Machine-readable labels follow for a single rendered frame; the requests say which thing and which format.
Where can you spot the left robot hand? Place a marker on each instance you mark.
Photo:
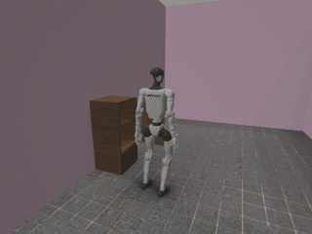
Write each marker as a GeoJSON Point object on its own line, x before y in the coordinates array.
{"type": "Point", "coordinates": [138, 137]}

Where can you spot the robot right shin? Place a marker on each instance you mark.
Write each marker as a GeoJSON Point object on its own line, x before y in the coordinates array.
{"type": "Point", "coordinates": [165, 172]}

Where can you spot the robot left upper arm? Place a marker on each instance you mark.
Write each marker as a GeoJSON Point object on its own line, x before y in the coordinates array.
{"type": "Point", "coordinates": [140, 101]}

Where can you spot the robot left forearm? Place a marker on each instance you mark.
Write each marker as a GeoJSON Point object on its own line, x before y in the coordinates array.
{"type": "Point", "coordinates": [138, 122]}

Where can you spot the cupboard door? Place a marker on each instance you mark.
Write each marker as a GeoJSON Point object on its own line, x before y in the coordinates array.
{"type": "Point", "coordinates": [146, 122]}

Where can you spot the robot right upper arm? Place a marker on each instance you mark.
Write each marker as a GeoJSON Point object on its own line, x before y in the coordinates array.
{"type": "Point", "coordinates": [170, 101]}

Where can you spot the robot right forearm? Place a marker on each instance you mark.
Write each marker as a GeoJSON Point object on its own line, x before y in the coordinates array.
{"type": "Point", "coordinates": [172, 125]}

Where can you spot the robot right thigh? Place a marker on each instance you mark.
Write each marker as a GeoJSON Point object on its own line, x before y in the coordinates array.
{"type": "Point", "coordinates": [169, 149]}

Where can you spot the right robot hand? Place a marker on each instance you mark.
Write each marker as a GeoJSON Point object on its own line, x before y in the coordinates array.
{"type": "Point", "coordinates": [174, 142]}

